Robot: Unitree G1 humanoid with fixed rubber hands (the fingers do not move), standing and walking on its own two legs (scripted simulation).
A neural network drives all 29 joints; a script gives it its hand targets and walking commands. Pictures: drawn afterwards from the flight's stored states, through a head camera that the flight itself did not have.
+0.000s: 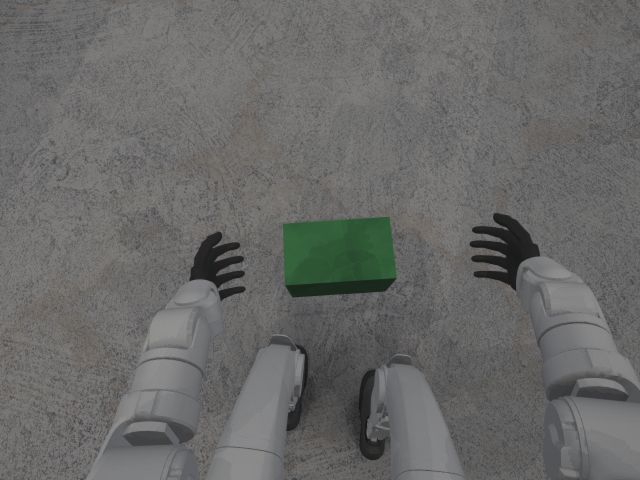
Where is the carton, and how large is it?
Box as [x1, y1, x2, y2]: [283, 217, 396, 296]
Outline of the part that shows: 389,217 283,224 285,285 291,295 307,296 385,290 396,278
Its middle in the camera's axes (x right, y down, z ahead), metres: +0.04 +0.06 +1.00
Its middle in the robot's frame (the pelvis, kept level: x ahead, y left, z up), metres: +0.49 +0.03 -0.57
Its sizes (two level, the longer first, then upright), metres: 0.257 0.150 0.191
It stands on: the floor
